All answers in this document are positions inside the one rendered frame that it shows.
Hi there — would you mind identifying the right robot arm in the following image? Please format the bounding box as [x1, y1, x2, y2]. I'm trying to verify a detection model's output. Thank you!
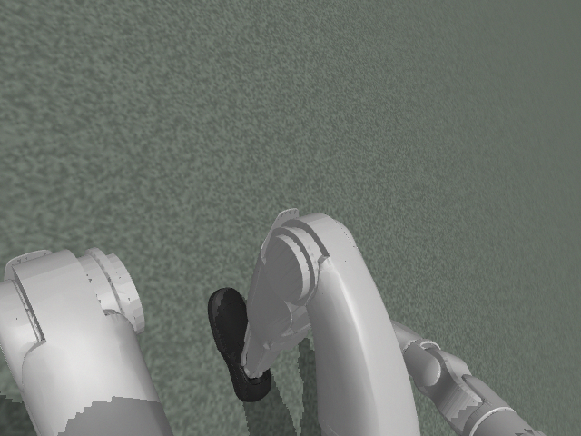
[403, 339, 546, 436]

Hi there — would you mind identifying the right robot foot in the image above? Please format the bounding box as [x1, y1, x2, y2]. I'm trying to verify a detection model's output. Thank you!
[208, 287, 271, 402]

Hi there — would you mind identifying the right robot hand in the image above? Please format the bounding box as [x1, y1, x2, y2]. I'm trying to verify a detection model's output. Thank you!
[390, 319, 423, 355]

